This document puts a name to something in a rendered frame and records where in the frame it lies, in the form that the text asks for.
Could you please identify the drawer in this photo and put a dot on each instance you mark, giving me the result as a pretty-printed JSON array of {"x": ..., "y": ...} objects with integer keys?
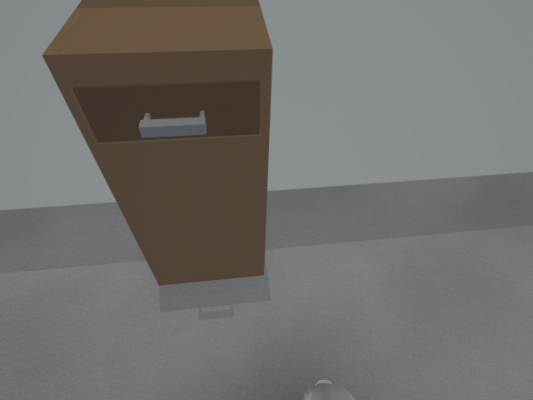
[{"x": 114, "y": 111}]

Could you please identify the cabinet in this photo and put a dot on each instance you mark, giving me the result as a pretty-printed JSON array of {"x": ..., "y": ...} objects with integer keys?
[{"x": 196, "y": 206}]

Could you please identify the right robot thigh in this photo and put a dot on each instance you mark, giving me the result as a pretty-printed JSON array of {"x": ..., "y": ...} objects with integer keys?
[{"x": 327, "y": 391}]

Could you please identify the right robot shin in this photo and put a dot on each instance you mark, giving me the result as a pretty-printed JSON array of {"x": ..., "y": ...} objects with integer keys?
[{"x": 322, "y": 381}]

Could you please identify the handle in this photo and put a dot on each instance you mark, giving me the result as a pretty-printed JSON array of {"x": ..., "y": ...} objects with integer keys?
[{"x": 170, "y": 127}]

